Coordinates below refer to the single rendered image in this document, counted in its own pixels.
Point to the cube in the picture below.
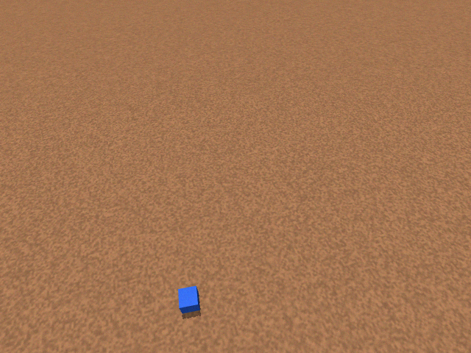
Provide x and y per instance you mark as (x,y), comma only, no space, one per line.
(188,299)

